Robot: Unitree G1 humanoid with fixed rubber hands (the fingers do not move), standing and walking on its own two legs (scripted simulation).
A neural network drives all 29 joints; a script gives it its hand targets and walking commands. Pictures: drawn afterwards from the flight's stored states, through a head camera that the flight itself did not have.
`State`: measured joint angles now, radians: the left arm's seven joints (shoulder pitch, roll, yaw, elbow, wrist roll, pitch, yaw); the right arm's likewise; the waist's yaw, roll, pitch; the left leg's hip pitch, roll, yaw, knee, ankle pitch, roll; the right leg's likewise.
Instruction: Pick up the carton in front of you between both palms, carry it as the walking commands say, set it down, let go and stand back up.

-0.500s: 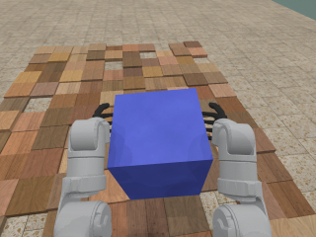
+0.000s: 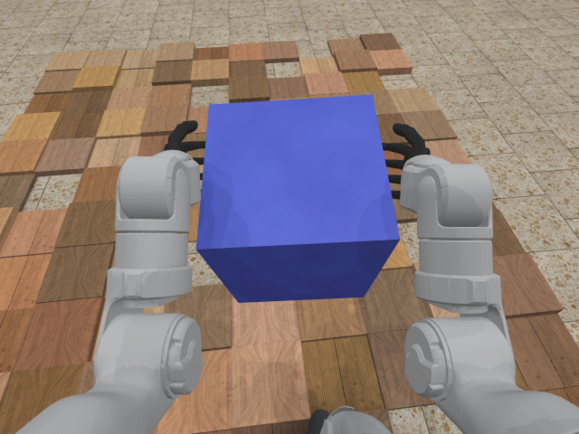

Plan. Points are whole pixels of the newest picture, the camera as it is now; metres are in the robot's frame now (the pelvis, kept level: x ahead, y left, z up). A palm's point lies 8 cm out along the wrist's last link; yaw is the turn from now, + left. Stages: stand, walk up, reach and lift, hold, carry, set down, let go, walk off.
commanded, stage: carry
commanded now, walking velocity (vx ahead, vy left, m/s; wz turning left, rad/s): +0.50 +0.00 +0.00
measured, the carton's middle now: (296, 213) +0.40 +0.00 +0.07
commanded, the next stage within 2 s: none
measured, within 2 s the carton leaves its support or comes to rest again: neither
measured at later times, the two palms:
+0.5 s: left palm (195, 33) +0.72 +0.16 +0.18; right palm (362, 38) +0.70 -0.13 +0.18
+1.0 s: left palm (239, 3) +0.94 +0.11 +0.15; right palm (366, 9) +0.94 -0.18 +0.13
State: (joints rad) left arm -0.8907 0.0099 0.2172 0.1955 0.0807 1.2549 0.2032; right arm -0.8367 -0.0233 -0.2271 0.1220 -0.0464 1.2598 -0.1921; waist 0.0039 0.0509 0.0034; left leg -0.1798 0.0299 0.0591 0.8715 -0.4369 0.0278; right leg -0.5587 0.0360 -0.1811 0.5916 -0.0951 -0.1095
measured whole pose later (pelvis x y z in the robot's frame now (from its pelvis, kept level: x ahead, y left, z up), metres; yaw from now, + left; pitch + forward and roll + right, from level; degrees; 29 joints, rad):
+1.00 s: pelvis +0.63 -0.04 +0.04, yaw +0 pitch +6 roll +1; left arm -0.40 -0.20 0.17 -0.25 0.14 1.22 0.22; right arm -0.37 0.17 -0.18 -0.28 -0.16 1.26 -0.14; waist 0.04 0.02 -0.04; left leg -0.45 0.03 0.04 0.94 -0.46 -0.02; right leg -0.30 -0.01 -0.13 0.35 -0.40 -0.01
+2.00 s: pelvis +1.31 -0.03 +0.01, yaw +2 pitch +5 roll +4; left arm -0.89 -0.06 0.30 0.29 0.07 1.18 0.31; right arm -0.82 0.06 -0.30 0.22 -0.16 1.25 -0.20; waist 0.07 -0.06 0.01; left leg -0.53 -0.06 0.14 0.61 -0.25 0.06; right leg -0.06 0.00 -0.06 0.42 -0.41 -0.08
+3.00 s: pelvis +2.03 +0.00 +0.03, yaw -2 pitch +5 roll -2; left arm -0.78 -0.05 0.30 0.28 0.15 1.16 0.19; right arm -0.78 0.08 -0.25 0.28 -0.04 1.25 -0.35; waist -0.09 0.02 0.02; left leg -0.30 -0.04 0.14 0.42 -0.22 0.13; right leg -0.58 -0.01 -0.03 1.05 -0.38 -0.02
